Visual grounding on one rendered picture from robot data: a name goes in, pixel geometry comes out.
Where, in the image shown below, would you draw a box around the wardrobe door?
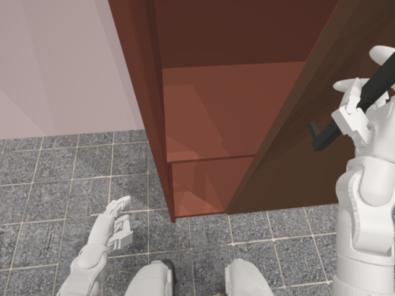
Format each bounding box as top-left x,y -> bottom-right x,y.
226,0 -> 395,215

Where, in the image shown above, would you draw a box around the robot right hand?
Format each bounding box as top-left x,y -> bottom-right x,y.
331,46 -> 395,164

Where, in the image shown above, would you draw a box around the left robot forearm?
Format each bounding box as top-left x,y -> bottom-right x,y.
56,243 -> 108,296

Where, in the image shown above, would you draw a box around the right robot forearm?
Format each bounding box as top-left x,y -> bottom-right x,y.
332,156 -> 395,296

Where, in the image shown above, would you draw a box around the robot left hand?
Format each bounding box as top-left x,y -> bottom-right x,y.
87,195 -> 133,254

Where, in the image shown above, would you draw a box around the right robot thigh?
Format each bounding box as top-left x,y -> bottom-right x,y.
225,261 -> 274,296

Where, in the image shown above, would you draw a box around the handle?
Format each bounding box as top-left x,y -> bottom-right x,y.
308,51 -> 395,151

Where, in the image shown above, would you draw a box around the robot left foot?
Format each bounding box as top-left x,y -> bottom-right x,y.
162,260 -> 176,296

